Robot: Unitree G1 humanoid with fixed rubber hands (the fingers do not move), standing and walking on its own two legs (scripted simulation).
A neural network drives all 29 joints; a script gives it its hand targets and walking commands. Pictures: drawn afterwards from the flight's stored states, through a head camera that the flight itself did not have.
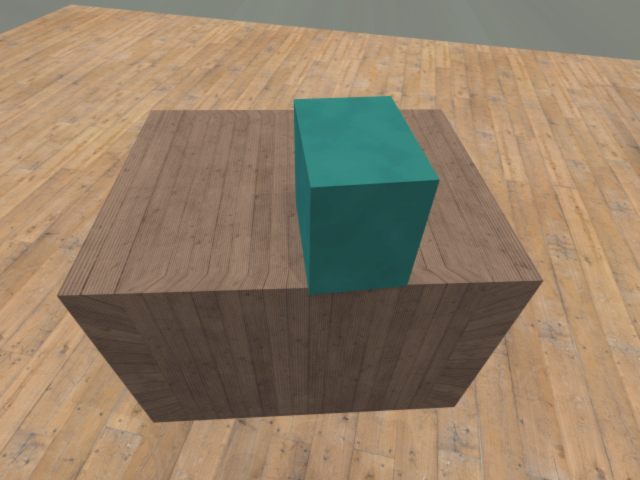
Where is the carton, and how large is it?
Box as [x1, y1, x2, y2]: [294, 96, 439, 294]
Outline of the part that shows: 390,96 294,99 296,206 309,294 401,286 407,284 439,179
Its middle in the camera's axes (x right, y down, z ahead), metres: +0.06 -0.10 +0.76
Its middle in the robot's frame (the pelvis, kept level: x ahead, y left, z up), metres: +0.65 -0.06 +0.00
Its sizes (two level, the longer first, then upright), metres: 0.281 0.195 0.257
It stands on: a pedestal, 0.65 m high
